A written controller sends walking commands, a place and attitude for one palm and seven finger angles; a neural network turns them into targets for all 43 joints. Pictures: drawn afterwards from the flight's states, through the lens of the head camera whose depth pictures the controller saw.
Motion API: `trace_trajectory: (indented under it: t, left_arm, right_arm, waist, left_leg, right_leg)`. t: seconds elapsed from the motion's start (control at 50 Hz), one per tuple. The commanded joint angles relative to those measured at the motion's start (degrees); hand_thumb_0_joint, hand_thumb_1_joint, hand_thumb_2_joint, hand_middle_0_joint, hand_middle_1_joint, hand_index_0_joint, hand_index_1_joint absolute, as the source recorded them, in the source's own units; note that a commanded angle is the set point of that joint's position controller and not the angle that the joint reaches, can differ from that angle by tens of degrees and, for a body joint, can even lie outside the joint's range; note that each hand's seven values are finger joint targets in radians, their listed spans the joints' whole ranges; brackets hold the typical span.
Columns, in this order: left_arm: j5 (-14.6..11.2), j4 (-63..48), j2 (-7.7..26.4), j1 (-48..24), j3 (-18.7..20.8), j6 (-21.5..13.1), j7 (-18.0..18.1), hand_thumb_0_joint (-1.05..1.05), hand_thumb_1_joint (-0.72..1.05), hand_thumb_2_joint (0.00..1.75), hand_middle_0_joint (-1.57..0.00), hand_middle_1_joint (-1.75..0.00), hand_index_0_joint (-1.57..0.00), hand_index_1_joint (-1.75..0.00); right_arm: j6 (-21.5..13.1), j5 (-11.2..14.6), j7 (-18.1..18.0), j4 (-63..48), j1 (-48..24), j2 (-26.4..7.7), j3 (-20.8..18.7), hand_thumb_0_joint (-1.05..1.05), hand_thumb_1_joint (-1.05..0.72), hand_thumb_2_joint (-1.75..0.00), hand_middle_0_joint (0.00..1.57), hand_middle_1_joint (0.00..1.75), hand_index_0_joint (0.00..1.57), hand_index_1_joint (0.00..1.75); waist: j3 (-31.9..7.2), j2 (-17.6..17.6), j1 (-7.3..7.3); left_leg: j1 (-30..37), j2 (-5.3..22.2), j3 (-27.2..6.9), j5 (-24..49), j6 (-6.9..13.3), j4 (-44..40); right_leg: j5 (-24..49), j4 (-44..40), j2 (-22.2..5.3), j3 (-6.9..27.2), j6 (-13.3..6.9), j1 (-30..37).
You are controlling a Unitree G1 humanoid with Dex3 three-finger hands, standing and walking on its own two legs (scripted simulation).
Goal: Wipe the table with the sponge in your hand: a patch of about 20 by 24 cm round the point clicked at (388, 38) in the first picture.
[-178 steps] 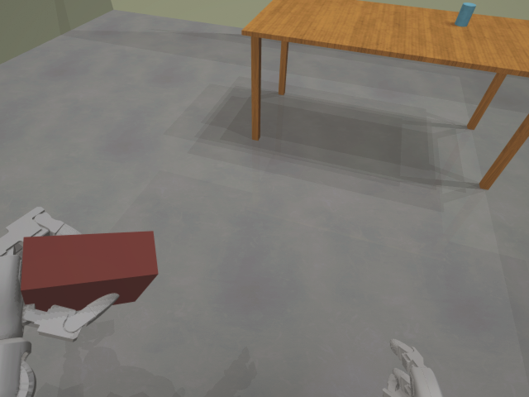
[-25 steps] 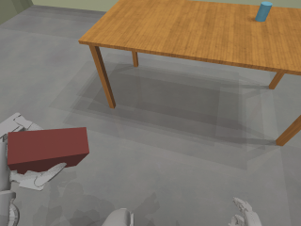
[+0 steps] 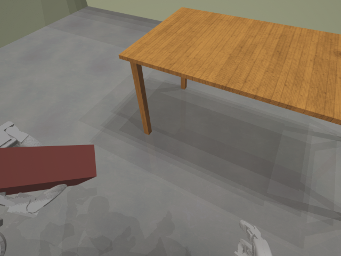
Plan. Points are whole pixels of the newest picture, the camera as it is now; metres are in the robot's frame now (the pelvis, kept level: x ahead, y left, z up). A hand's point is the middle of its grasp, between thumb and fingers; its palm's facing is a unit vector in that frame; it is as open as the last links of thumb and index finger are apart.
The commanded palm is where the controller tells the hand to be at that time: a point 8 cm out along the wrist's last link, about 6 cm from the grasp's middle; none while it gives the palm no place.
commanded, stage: walk to a spot facing it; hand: left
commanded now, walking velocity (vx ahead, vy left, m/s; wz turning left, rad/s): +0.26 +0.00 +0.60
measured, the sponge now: (59, 169) +0.21 +0.21 +0.18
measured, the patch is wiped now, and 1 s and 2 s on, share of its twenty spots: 0.00 0.00 0.00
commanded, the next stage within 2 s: turn to face it in 0.42 s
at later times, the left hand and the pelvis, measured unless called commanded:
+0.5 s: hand (14, 142) +0.25 +0.30 +0.20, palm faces +0.58 -0.69 -0.44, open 9.4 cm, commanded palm +0.17 +0.32 +0.19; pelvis +0.09 +0.01 +0.00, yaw +16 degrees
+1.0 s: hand (66, 129) +0.28 +0.22 +0.20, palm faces +0.54 -0.74 -0.40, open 9.4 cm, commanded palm +0.23 +0.26 +0.19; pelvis +0.12 -0.05 +0.01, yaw +11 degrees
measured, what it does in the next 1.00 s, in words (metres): walks ahead: left foot, then right foot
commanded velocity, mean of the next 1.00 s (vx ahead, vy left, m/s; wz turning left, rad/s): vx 0.10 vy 0.00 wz -0.01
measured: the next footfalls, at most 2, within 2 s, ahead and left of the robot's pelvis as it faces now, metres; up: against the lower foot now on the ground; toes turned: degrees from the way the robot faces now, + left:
left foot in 0.34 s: +0.16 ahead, +0.13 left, +0.00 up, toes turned +21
right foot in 0.74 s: +0.24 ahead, -0.10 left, +0.00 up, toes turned +12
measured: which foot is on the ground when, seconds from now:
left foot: down 0.00-0.00, up 0.02-0.32, down 0.34-0.76, up 0.78-1.00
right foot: down 0.00-0.34, up 0.36-0.72, down 0.74-1.00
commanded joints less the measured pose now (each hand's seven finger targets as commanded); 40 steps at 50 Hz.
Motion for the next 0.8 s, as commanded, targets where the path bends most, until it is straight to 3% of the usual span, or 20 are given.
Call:
trace_trajectory:
  t: [0.0,0.02,0.06,0.12,0.2,0.24,0.28,0.3,0.32,0.34,0.38,0.44,0.52,0.6,0.68,0.7,0.72,0.74,0.76,0.78]
  left_arm:
    - [-0.66,-4.95,10.60,-12.39,5.44,-0.06,1.94,0.00,0.10,1.30,-1.20,-1.60,-1.20,-1.60]
    - [-0.66,-5.97,10.72,-12.71,5.49,-0.51,1.58,0.00,0.10,1.30,-1.20,-1.60,-1.20,-1.60]
    - [-0.26,-6.56,8.99,-9.91,4.24,-1.44,1.21,0.00,0.10,1.30,-1.20,-1.60,-1.20,-1.60]
    - [-0.30,-9.66,9.03,-8.12,4.62,-1.84,1.76,0.00,0.10,1.30,-1.20,-1.60,-1.20,-1.60]
    - [-0.94,-13.82,9.71,-2.21,7.41,-1.40,3.21,0.00,0.10,1.30,-1.20,-1.60,-1.20,-1.60]
    - [-1.24,-17.08,9.45,-2.34,7.36,-1.16,3.89,0.00,0.10,1.30,-1.20,-1.60,-1.20,-1.60]
    - [-1.48,-17.45,9.77,-3.36,7.43,-1.20,4.36,0.00,0.10,1.30,-1.20,-1.60,-1.20,-1.60]
    - [-1.46,-18.51,9.73,-4.01,7.32,-2.17,4.46,0.00,0.10,1.30,-1.20,-1.60,-1.20,-1.60]
    - [-1.92,-19.30,8.48,-2.66,6.15,-3.32,4.12,0.00,0.10,1.30,-1.20,-1.60,-1.20,-1.60]
    - [-0.90,-19.95,11.61,-6.65,7.79,-4.38,3.62,0.00,0.10,1.30,-1.20,-1.60,-1.20,-1.60]
    - [-1.06,-17.57,13.64,-3.85,11.12,-3.32,2.33,0.00,0.10,1.30,-1.20,-1.60,-1.20,-1.60]
    - [-1.93,-23.34,11.49,0.41,10.32,-3.35,1.45,0.00,0.10,1.30,-1.20,-1.60,-1.20,-1.60]
    - [-3.10,-18.47,8.09,4.69,8.58,-2.20,0.98,0.00,0.10,1.30,-1.20,-1.60,-1.20,-1.60]
    - [-2.34,-10.03,6.17,-2.51,4.62,-1.83,0.75,0.00,0.10,1.30,-1.20,-1.60,-1.20,-1.60]
    - [-0.26,-4.98,5.60,-13.82,0.20,-0.19,1.28,0.00,0.10,1.30,-1.20,-1.60,-1.20,-1.60]
    - [0.41,-4.40,6.61,-16.69,-0.16,-0.09,1.34,0.00,0.10,1.30,-1.20,-1.60,-1.20,-1.60]
    - [0.90,-4.32,8.30,-19.21,0.02,0.44,1.40,0.00,0.10,1.30,-1.20,-1.60,-1.20,-1.60]
    - [0.12,-5.25,8.51,-21.39,-0.22,1.07,1.29,0.00,0.10,1.30,-1.20,-1.60,-1.20,-1.60]
    - [-0.21,-4.76,8.89,-20.72,0.37,1.15,1.28,0.00,0.10,1.30,-1.20,-1.60,-1.20,-1.60]
    - [-0.32,-5.53,9.00,-18.76,1.01,0.68,1.29,0.00,0.10,1.30,-1.20,-1.60,-1.20,-1.60]
  right_arm:
    - [-2.98,-1.16,-1.69,-7.68,-8.41,-10.38,-4.53,0.00,-0.90,-0.90,0.20,0.30,0.20,0.30]
    - [-2.52,-1.00,-1.44,-6.96,-8.74,-10.18,-4.26,0.00,-0.90,-0.90,0.20,0.30,0.20,0.30]
    - [-1.14,-1.18,-1.40,-6.26,-9.16,-9.37,-3.27,0.00,-0.90,-0.90,0.20,0.30,0.20,0.30]
    - [-0.12,-1.18,-1.40,-7.79,-9.31,-8.86,-3.84,0.00,-0.90,-0.90,0.20,0.30,0.20,0.30]
    - [0.59,-1.27,-1.04,-11.50,-7.70,-8.31,-4.92,0.00,-0.90,-0.90,0.20,0.30,0.20,0.30]
    - [0.80,-1.16,-0.88,-12.69,-6.62,-8.32,-5.28,0.00,-0.90,-0.90,0.20,0.30,0.20,0.30]
    - [0.89,-1.07,-1.35,-12.56,-4.19,-9.06,-6.21,0.00,-0.90,-0.90,0.20,0.30,0.20,0.30]
    - [0.80,-0.71,-1.63,-12.77,-3.87,-10.12,-6.80,0.00,-0.90,-0.90,0.20,0.30,0.20,0.30]
    - [0.16,-0.77,-1.20,-12.95,-4.45,-11.84,-7.19,0.00,-0.90,-0.90,0.20,0.30,0.20,0.30]
    - [-1.02,-0.41,0.17,-12.54,-4.20,-12.24,-6.76,0.00,-0.90,-0.90,0.20,0.30,0.20,0.30]
    - [-0.56,0.63,0.51,-11.41,-5.24,-13.05,-7.99,0.00,-0.90,-0.90,0.20,0.30,0.20,0.30]
    - [-1.33,0.62,1.06,-10.86,-6.21,-11.16,-7.00,0.00,-0.90,-0.90,0.20,0.30,0.20,0.30]
    - [-2.37,0.29,0.93,-9.89,-4.88,-10.78,-5.59,0.00,-0.90,-0.90,0.20,0.30,0.20,0.30]
    - [-3.03,0.03,-0.84,-7.80,-4.27,-10.95,-4.69,0.00,-0.90,-0.90,0.20,0.30,0.20,0.30]
    - [-3.27,-0.12,-1.83,-7.11,-6.22,-10.28,-2.86,0.00,-0.90,-0.90,0.20,0.30,0.20,0.30]
    - [-3.03,-0.42,-1.88,-6.96,-5.88,-9.85,-2.77,0.00,-0.90,-0.90,0.20,0.30,0.20,0.30]
    - [-2.75,-0.74,-1.81,-7.34,-5.88,-9.23,-2.76,0.00,-0.90,-0.90,0.20,0.30,0.20,0.30]
    - [-3.24,-0.74,-1.73,-8.02,-7.79,-9.27,-2.73,0.00,-0.90,-0.90,0.20,0.30,0.20,0.30]
    - [-3.30,-0.98,-1.21,-7.80,-7.71,-10.52,-3.47,0.00,-0.90,-0.90,0.20,0.30,0.20,0.30]
    - [-2.92,-1.07,-0.90,-7.51,-8.25,-9.78,-3.08,0.00,-0.90,-0.90,0.20,0.30,0.20,0.30]
  waist:
    - [-2.86,-21.95,-0.38]
    - [-2.18,-16.75,-0.73]
    - [-0.98,-11.65,-0.70]
    - [-4.16,-13.28,-1.35]
    - [-6.31,-15.14,0.55]
    - [-9.07,-14.57,-0.10]
    - [-13.28,-8.57,-3.47]
    - [-16.02,1.81,-4.59]
    - [-15.56,18.22,-3.78]
    - [-15.34,14.96,-3.54]
    - [-14.37,9.28,-3.37]
    - [-12.39,11.92,-2.47]
    - [-11.89,9.95,-2.29]
    - [-10.22,6.56,-2.28]
    - [-7.88,3.41,-1.70]
    - [-7.24,-2.44,-2.36]
    - [-6.41,-11.33,-3.13]
    - [-4.74,-18.32,-1.99]
    - [-3.75,-21.04,-1.42]
    - [-3.68,-17.23,-1.60]
  left_leg:
    - [-25.08,-1.35,-1.87,-9.16,-0.56,32.27]
    - [-25.87,-0.28,-2.23,-7.98,-1.08,35.95]
    - [-23.17,1.47,-0.70,-5.00,-2.21,34.50]
    - [-15.70,1.27,4.26,-2.80,-2.29,20.60]
    - [-9.26,-0.61,11.06,-1.34,-1.79,4.94]
    - [-4.80,-1.91,12.59,-0.08,-1.57,-1.41]
    - [9.13,-6.24,15.17,7.42,-0.98,-10.34]
    - [21.37,-1.64,6.96,12.21,2.07,-12.64]
    - [27.20,15.17,-19.98,37.51,10.64,-14.39]
    - [26.13,21.37,-32.59,43.68,15.58,-15.89]
    - [21.74,18.97,-27.43,30.94,15.97,-15.87]
    - [14.08,12.61,-17.38,23.39,12.01,-17.61]
    - [6.16,9.90,-10.23,18.89,9.15,-20.49]
    - [5.86,11.38,-6.08,14.78,8.68,-20.10]
    - [3.04,8.50,-1.03,2.73,3.67,-13.27]
    - [1.58,5.80,1.25,-1.36,1.76,-6.83]
    - [-2.28,0.84,4.09,-7.13,-0.47,1.89]
    - [-5.99,-3.44,3.45,-11.44,-2.09,10.11]
    - [-7.11,-2.93,0.35,-10.07,-2.45,18.06]
    - [-8.25,-1.95,-1.47,-7.19,-3.11,21.71]
  right_leg:
    - [-10.44,-23.58,-24.78,36.37,-12.14,15.62]
    - [-6.07,-22.02,-24.32,33.35,-12.58,15.67]
    - [11.13,-18.61,-19.96,16.27,-10.02,14.34]
    - [26.38,-14.87,-17.01,2.27,-7.47,16.45]
    - [33.40,-11.69,-16.90,-0.66,-8.00,16.84]
    - [34.14,-6.84,-17.23,-2.56,-7.68,17.94]
    - [34.20,9.46,-14.15,-6.11,-4.34,11.94]
    - [23.06,24.01,-11.11,-5.93,-1.66,1.75]
    - [-15.59,38.58,-1.10,-2.99,1.90,-13.25]
    - [-22.25,44.91,-0.09,4.72,0.64,-18.98]
    - [-15.89,46.48,-2.18,8.58,1.42,-22.82]
    - [-9.44,36.65,-1.91,6.58,2.18,-19.65]
    - [-3.70,20.39,0.82,2.60,2.26,-7.79]
    - [-4.91,9.57,2.89,1.69,1.69,-2.06]
    - [2.15,-9.02,4.40,1.18,0.89,8.56]
    - [4.70,-13.52,0.66,7.10,-1.14,9.15]
    - [10.31,-16.21,-7.56,21.12,-5.35,7.29]
    - [12.88,-19.23,-13.31,31.13,-8.88,4.97]
    - [11.81,-21.46,-15.14,35.31,-10.81,3.60]
    - [15.21,-19.93,-14.46,33.77,-12.02,4.83]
